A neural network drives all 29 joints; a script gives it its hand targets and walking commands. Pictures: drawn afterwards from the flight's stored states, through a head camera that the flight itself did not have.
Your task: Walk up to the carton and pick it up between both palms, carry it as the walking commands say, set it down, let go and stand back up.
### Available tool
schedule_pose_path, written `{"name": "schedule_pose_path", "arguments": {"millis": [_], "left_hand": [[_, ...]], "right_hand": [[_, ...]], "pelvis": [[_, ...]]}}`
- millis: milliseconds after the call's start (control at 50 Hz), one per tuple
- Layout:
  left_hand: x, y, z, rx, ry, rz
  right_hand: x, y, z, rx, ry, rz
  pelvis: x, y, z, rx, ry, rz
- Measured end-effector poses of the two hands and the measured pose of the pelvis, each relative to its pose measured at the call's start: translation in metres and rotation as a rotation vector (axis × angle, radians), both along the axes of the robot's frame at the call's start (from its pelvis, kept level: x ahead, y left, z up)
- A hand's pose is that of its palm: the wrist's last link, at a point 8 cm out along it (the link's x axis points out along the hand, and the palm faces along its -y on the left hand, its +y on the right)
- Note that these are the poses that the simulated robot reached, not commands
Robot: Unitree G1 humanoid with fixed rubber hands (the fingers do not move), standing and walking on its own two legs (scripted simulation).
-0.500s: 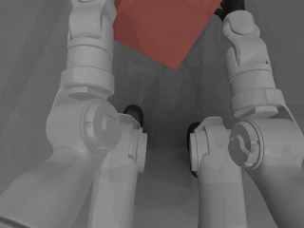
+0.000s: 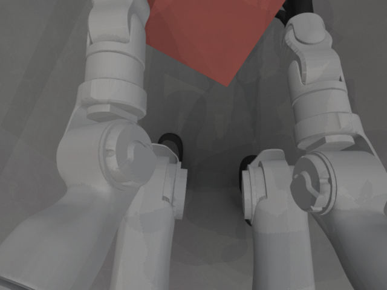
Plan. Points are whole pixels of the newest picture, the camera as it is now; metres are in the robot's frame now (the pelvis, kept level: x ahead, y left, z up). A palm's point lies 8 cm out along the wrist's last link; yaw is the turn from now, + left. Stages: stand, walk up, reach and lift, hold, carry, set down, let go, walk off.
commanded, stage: set down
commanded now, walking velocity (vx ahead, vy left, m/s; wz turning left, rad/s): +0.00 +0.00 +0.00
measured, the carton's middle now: out of the picture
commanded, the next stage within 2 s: none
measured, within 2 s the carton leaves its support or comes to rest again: rests again in 1.12 s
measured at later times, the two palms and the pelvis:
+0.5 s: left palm out of the picture +0.54 +0.17 -0.18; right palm (294, 17) +0.52 -0.10 -0.22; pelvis +0.00 +0.00 +0.00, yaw +0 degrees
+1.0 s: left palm (88, 6) +0.51 +0.20 -0.16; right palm out of the picture +0.54 -0.11 -0.17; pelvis -0.02 +0.00 +0.00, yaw -1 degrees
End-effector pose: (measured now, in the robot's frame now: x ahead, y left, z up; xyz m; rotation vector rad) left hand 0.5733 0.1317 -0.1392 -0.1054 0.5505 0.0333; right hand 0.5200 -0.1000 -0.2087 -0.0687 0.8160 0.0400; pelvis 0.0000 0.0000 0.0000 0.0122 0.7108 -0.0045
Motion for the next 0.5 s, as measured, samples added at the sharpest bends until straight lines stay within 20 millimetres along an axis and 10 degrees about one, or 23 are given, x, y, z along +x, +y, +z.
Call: {"name": "schedule_pose_path", "arguments": {"millis": [260,500], "left_hand": [[0.000,0.002,-0.003,0.008,0.013,0.009],[-0.033,0.036,-0.045,0.079,0.150,0.127]], "right_hand": [[0.000,0.000,-0.001,-0.003,-0.007,0.003],[-0.001,-0.001,-0.009,0.027,-0.049,-0.019]], "pelvis": [[-0.001,0.000,-0.002,0.000,-0.008,-0.002],[-0.001,0.000,-0.003,0.000,-0.010,-0.003]]}}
